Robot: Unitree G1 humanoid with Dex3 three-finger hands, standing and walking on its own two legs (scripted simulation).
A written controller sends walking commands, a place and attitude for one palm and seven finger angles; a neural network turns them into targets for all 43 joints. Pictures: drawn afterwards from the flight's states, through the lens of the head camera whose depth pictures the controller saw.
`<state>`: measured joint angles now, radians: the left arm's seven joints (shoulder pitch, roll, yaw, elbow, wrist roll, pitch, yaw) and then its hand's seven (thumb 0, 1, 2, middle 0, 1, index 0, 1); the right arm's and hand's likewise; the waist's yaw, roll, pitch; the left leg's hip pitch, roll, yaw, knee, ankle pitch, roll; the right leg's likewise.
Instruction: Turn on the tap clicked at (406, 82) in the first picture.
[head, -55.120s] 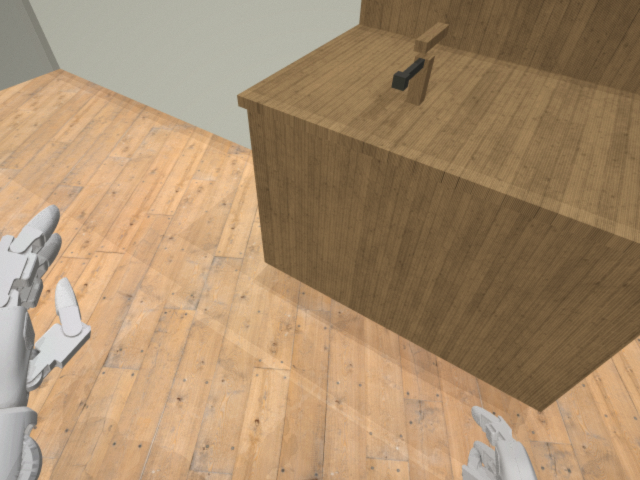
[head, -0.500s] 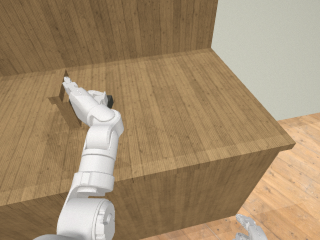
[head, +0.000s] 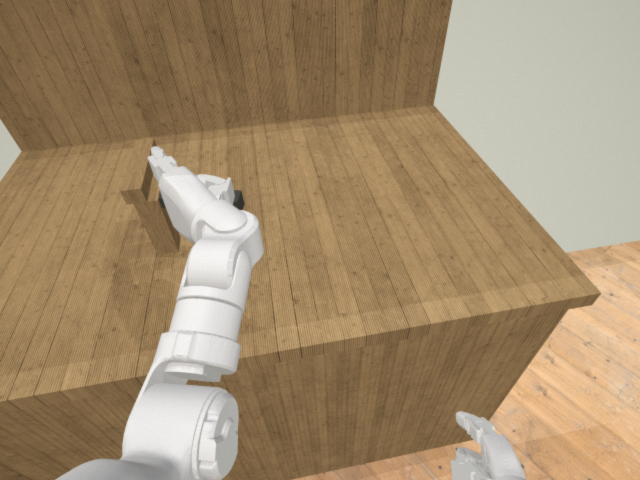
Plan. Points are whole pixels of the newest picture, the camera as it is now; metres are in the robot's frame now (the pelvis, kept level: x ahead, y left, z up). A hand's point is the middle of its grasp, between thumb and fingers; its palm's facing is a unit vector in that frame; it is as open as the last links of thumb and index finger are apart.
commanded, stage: lift the hand up off the lever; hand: left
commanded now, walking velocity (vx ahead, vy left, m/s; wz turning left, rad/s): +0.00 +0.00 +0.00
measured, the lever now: (233, 202) +0.48 +0.18 +0.11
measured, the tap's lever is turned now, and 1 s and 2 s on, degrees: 75 75 75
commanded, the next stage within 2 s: draw the hand back beside the body in 0.06 s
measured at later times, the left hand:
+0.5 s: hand (212, 243) +0.34 +0.16 +0.16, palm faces +0.24 -0.96 -0.16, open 7.8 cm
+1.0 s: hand (137, 285) +0.26 +0.22 +0.17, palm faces +0.24 -0.94 -0.26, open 7.6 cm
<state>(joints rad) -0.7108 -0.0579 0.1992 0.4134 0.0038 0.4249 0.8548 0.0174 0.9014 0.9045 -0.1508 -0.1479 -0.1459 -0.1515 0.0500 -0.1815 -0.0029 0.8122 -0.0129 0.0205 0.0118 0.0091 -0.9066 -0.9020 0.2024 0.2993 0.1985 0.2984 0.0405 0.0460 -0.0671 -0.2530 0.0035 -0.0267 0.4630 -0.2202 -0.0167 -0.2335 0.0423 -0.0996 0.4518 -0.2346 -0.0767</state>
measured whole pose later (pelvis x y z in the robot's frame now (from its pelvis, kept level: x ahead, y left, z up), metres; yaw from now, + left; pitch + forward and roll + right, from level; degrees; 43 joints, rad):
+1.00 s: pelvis +0.01 +0.03 +0.01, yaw -2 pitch -6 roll -1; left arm 0.20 0.30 0.14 -0.26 -0.08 -0.09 0.08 0.02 0.89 0.90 -0.19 -0.25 -0.19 -0.25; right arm 0.14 -0.21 0.04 0.62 0.02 0.00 -0.03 0.01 -0.90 -0.90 0.20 0.30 0.20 0.30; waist 0.06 0.06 0.05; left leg -0.05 0.00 0.02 0.35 -0.20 0.02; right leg -0.02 0.04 -0.05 0.29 -0.17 -0.04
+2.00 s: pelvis -0.01 +0.04 +0.00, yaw -3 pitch -1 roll -1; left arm 0.47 0.35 0.30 -0.45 -0.08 -0.15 0.10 0.01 0.89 0.90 -0.21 -0.30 -0.20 -0.30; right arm 0.14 -0.23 0.02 0.55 0.02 -0.01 -0.06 0.01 -0.90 -0.90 0.20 0.30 0.20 0.30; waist 0.04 0.05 0.04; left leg -0.23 -0.01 0.03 0.45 -0.21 0.03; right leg -0.21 0.03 -0.04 0.41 -0.19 -0.03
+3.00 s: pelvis -0.09 +0.05 +0.00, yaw -3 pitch +3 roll -3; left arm 0.49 0.37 0.35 -0.57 -0.05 -0.18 0.16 0.02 0.89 0.90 -0.21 -0.30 -0.20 -0.30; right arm 0.18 -0.16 0.03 0.61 -0.01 -0.11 -0.05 0.01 -0.90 -0.90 0.20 0.30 0.20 0.30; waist 0.03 0.00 0.02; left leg -0.43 0.02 0.02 0.43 -0.06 0.04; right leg -0.29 0.03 0.03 0.59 -0.40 0.00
